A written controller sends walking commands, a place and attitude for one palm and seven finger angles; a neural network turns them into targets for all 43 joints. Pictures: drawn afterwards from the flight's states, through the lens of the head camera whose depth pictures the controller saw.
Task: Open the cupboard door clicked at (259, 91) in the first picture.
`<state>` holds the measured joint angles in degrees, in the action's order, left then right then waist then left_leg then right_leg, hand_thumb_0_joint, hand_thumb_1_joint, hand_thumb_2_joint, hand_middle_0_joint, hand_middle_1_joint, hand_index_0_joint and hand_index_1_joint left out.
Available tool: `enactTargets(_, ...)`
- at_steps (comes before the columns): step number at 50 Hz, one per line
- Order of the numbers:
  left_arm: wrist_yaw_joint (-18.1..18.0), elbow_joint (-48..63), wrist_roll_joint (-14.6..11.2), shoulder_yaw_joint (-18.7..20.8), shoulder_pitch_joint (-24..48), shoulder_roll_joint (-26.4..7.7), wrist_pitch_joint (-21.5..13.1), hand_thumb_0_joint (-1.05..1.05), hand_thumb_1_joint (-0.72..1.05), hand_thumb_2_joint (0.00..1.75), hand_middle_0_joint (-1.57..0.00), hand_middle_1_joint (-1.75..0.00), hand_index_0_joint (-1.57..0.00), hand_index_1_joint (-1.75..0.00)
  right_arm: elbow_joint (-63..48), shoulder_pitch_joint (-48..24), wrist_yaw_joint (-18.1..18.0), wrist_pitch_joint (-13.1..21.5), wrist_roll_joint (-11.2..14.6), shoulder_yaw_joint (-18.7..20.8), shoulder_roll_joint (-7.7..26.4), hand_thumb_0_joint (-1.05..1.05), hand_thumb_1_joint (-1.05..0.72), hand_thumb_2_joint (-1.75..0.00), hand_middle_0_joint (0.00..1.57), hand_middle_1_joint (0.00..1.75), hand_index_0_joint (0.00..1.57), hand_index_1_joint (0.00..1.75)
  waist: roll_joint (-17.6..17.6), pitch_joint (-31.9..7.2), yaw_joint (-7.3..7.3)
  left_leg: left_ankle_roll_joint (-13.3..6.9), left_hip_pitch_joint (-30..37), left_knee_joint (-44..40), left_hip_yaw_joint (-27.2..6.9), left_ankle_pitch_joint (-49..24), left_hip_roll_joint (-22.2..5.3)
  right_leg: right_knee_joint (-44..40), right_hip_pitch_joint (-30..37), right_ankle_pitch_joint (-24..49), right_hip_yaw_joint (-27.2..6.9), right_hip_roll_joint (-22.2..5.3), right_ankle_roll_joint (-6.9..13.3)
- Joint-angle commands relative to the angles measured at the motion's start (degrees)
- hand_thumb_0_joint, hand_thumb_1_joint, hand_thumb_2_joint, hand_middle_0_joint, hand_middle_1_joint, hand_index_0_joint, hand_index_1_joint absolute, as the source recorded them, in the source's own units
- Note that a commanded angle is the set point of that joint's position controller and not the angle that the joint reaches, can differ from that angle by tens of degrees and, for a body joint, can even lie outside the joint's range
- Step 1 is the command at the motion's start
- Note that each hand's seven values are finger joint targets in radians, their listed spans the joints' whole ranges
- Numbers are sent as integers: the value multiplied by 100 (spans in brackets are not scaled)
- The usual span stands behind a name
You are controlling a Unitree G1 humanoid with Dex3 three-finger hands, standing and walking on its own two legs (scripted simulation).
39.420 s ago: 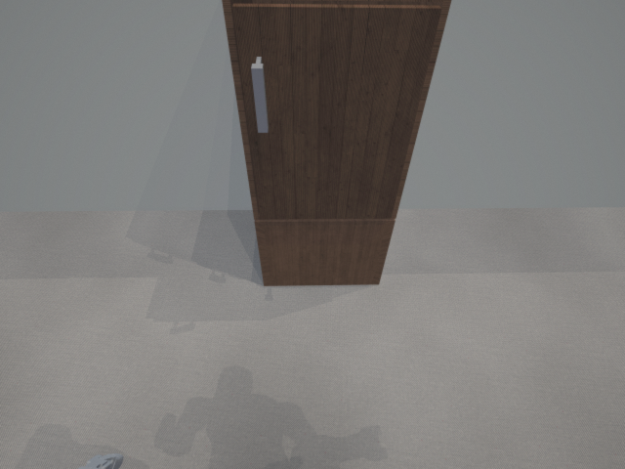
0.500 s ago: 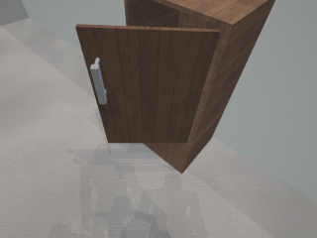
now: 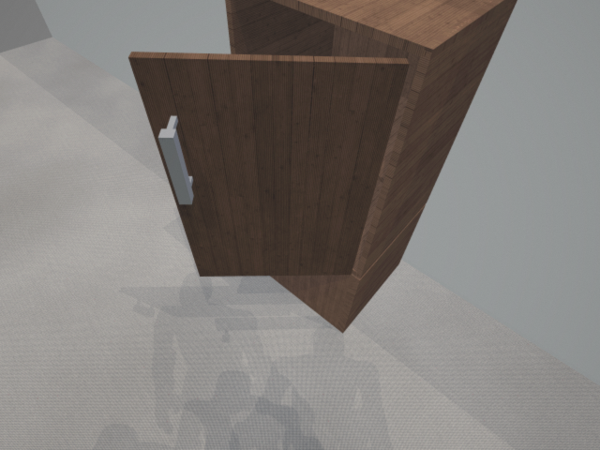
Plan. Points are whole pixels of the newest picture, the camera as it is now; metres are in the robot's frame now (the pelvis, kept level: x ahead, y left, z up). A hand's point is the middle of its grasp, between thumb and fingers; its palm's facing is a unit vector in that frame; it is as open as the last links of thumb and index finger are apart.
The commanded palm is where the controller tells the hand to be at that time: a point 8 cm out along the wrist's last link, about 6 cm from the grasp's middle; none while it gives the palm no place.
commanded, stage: look again from close up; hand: left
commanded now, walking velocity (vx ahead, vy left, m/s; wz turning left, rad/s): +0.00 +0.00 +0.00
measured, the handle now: (179, 161) +0.55 +0.25 +0.05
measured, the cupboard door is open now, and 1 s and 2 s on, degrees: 43 43 43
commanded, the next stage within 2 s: raise the hand with hooked fingers in 0.52 s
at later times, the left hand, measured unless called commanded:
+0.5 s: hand out of the picture -0.01 +0.18 -0.17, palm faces +0.00 -0.98 -0.22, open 7.4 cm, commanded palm none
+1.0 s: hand (168, 436) +0.15 +0.17 -0.04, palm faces +0.07 -1.00 +0.00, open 8.4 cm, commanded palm +0.11 +0.24 -0.04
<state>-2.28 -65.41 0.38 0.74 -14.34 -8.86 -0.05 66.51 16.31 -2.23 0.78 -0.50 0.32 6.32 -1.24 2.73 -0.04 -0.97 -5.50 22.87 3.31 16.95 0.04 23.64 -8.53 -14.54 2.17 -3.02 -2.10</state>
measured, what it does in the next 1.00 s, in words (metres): lowers itself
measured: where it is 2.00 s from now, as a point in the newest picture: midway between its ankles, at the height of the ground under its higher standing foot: outside the picture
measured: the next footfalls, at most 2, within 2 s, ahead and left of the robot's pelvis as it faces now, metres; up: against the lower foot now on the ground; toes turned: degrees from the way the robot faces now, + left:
none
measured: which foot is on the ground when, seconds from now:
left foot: down 0.00-1.00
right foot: down 0.00-1.00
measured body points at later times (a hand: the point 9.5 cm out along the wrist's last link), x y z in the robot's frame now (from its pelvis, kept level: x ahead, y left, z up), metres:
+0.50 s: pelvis -0.02 +0.00 +0.00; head -0.02 -0.01 +0.45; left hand -0.01 +0.23 -0.16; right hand +0.00 -0.23 -0.16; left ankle -0.05 +0.10 -0.74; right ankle -0.02 -0.14 -0.74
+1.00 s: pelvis -0.06 -0.03 -0.08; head -0.02 -0.02 +0.37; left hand +0.14 +0.23 -0.04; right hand +0.17 -0.29 -0.11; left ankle -0.05 +0.10 -0.74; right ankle -0.02 -0.14 -0.74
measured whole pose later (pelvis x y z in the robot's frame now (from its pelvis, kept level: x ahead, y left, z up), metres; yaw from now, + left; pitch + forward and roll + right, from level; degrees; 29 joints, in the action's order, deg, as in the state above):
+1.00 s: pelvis -0.06 -0.03 -0.08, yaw +1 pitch +11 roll +1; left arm 19.0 -11.6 -17.1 12.3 -19.0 -11.1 -29.6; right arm 29.9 8.3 -0.7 15.0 1.7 4.1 16.3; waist -2.0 -6.8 0.5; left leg 1.0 -43.1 60.4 1.5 28.2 -1.7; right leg 61.3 -45.9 -26.7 2.6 -2.9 0.6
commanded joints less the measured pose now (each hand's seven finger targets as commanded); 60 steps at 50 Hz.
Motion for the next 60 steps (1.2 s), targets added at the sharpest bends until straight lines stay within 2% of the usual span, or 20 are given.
enactTargets(1,-4,109,4,46,-458,-413,-82,0,90,90,-20,-30,-20,-30,-89,519,-53,66,-17,104,572,0,-90,-90,20,30,20,30,147,-69,25,31,-148,-293,-415,-2002,-567,-181,151,1676,-268,-354,300)
enactTargets(2,-247,-18,90,8,-820,-625,-225,0,90,90,-20,-30,-20,-30,-567,-30,17,158,75,106,897,0,-90,-90,20,30,20,30,254,-56,155,132,-509,852,-271,-3067,-691,128,-31,3690,-538,-609,267)
enactTargets(4,-155,287,43,36,-582,-789,-313,0,90,90,-20,-30,-20,-30,-722,266,81,153,-41,69,603,0,-90,-90,20,30,20,30,594,-512,-2,53,-634,409,-325,-1318,-414,494,267,3233,-475,-647,447)
enactTargets(9,-70,379,48,-53,-508,-484,-189,0,90,90,-20,-30,-20,-30,-833,410,7,176,-38,57,829,0,-90,-90,20,30,20,30,519,-318,-9,-123,-375,374,-524,-2916,-711,586,-100,1332,-166,-251,401)
enactTargets(13,-21,434,41,-58,-402,-531,-121,0,90,90,-20,-30,-20,-30,-915,207,37,108,-16,45,870,0,-90,-90,20,30,20,30,14,234,-19,-121,-714,-30,-548,-1152,-596,252,-354,709,-319,-258,372)
enactTargets(26,43,490,33,-29,-311,-732,-120,0,90,90,-20,-30,-20,-30,-679,104,83,125,-28,4,947,0,-90,-90,20,30,20,30,44,155,41,-95,-671,-347,-488,-618,-534,-52,-286,472,-437,-302,354)
enactTargets(30,42,457,28,-20,-301,-743,-140,0,90,90,-20,-30,-20,-30,-571,133,79,139,-22,0,933,0,-90,-90,20,30,20,30,47,14,51,-81,-576,-300,-452,-868,-547,-34,-164,791,-429,-332,360)
enactTargets(31,-197,230,79,-16,-813,-781,-202,0,90,90,-20,-30,-20,-30,-885,-270,107,148,42,62,1114,0,-90,-90,20,30,20,30,-520,-33,206,73,-814,788,-275,-1535,-724,168,-158,2985,-651,-615,277)
enactTargets(32,-215,9103,-988,1001,3772,-2193,-1487,0,88,89,-20,-32,-20,-32,-2753,-173,-134,1006,313,186,1868,0,-90,-90,20,30,20,30,860,-2898,-418,13,459,146,-350,-2375,-34,629,375,2596,-175,13,420)
enactTargets(33,-454,7523,-503,901,760,-1783,-1192,0,85,88,-20,-33,-20,-33,-2491,-592,-341,1475,211,125,1428,0,-90,-90,20,30,20,30,1618,-2748,154,52,786,129,-294,-3146,-267,848,21,1200,-121,209,514)
enactTargets(34,-597,6567,-751,149,-728,-385,-446,0,83,87,-21,-34,-21,-34,-2464,-691,-290,1623,324,137,1122,0,-90,-90,20,30,20,30,1409,-1605,-12,265,-32,149,-350,-2633,-276,814,-582,368,230,169,377)
enactTargets(35,-527,6441,-918,191,-409,-132,-466,0,81,86,-21,-36,-21,-36,-2313,-474,-262,1643,325,179,1268,0,-90,-90,20,30,20,30,543,-709,-189,207,-610,238,-376,-1791,-213,696,-935,386,338,191,299)
enactTargets(36,-430,6676,-961,468,110,-452,-816,0,78,85,-21,-37,-21,-37,-2688,-675,-232,1713,285,264,1437,0,-90,-90,20,30,20,30,149,-67,-273,129,-1187,486,-478,-976,-111,635,-1341,184,400,193,268)
enactTargets(38,-79,5920,-1029,968,-630,-462,-1621,0,74,83,-21,-40,-21,-40,-2975,-647,-171,1777,95,379,1468,0,-90,-90,20,30,20,30,-667,-245,-104,117,-2003,1028,-421,-149,-11,1001,-1959,-545,497,236,247)
enactTargets(40,519,5250,-1194,1078,-1592,-182,-2514,0,69,81,-22,-43,-22,-43,-3318,-771,13,1837,59,420,1368,0,-90,-90,20,30,20,30,-790,-572,255,198,-2695,1636,-256,119,93,1585,-2350,-946,414,243,301)
enactTargets(43,1695,5114,-1495,1339,-1534,-440,-3931,0,62,78,-22,-48,-22,-48,-3762,-918,243,1896,52,541,1461,0,-90,-90,20,30,20,30,-669,-991,341,224,-3781,2695,-158,404,185,2474,-2847,-1054,91,195,374)
enactTargets(45,2165,5278,-1725,1675,-1629,-824,-3777,0,57,76,-22,-51,-22,-51,-4252,-997,260,1810,164,563,1562,0,-90,-90,20,30,20,30,-371,-1505,513,130,-4008,2943,-3,402,274,2568,-2565,-1031,-238,102,376)
enactTargets(48,2265,6581,-2028,1866,-868,-1154,-3069,0,50,73,-23,-55,-23,-55,-4773,-1017,90,1684,277,513,1546,0,-90,-90,20,30,20,30,-9,-2125,412,32,-3975,3099,26,387,294,2411,-2365,-1236,-526,66,276)
enactTargets(54,1740,8467,-1762,1612,585,-1318,-3229,0,36,67,-24,-64,-24,-64,-4498,-447,-136,1604,132,361,1458,0,-90,-90,20,30,20,30,359,-2155,-241,-76,-3551,3455,-369,-42,-2,2753,-2918,-446,-325,292,293)
enactTargets(60,2253,7554,-1841,1655,271,-1421,-2637,0,22,61,-25,-74,-25,-74,-4211,-468,-249,1677,236,269,1523,0,-90,-90,20,30,20,30,659,-2260,-151,-40,-3399,3234,-465,-175,0,2683,-2704,-151,-103,318,294)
